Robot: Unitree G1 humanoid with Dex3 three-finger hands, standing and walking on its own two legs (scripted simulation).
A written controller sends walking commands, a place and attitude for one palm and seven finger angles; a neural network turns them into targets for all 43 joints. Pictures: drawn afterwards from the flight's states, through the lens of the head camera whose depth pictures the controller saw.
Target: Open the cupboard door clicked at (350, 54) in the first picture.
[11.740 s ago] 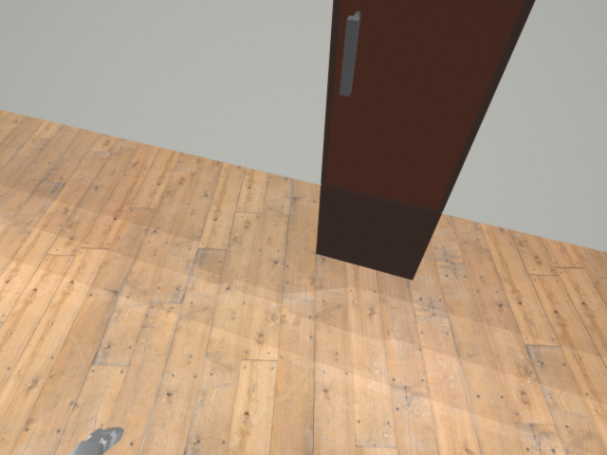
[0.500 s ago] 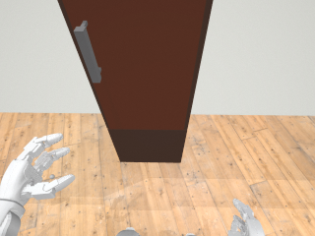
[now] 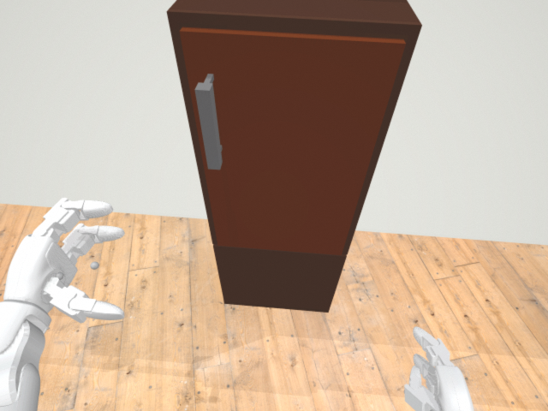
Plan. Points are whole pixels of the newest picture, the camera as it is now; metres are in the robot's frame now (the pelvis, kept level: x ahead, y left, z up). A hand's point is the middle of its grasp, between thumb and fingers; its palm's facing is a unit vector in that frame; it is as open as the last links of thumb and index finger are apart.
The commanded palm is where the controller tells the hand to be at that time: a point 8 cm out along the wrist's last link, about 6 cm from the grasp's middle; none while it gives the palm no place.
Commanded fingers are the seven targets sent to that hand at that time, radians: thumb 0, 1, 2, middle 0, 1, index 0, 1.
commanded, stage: raise the hand with hooked fingers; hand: left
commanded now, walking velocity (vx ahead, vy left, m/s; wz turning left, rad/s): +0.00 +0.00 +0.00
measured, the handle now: (212, 123) +0.58 +0.17 +0.12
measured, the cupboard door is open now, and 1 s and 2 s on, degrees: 0 0 0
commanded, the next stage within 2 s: move the hooked fingers beside the handle in 0.80 s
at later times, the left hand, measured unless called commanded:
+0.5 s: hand (94, 228) +0.30 +0.26 +0.14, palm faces +0.01 -1.00 -0.04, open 14.0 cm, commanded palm +0.26 +0.31 +0.14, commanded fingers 0.00 -0.50 0.30 -0.30 -1.20 -0.30 -1.20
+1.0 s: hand (117, 231) +0.30 +0.23 +0.14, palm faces +0.05 -1.00 -0.04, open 14.0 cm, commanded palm +0.28 +0.29 +0.14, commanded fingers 0.00 -0.50 0.30 -0.30 -1.20 -0.30 -1.20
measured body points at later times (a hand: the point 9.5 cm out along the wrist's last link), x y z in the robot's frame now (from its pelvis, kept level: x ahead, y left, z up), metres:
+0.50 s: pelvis +0.00 -0.01 +0.01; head +0.01 -0.01 +0.46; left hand +0.29 +0.32 +0.15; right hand +0.16 -0.26 -0.06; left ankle +0.01 +0.09 -0.71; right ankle -0.01 -0.13 -0.71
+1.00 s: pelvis +0.00 -0.04 +0.01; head +0.00 -0.05 +0.46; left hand +0.29 +0.29 +0.14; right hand +0.17 -0.28 -0.07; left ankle +0.01 +0.09 -0.71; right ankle -0.01 -0.13 -0.71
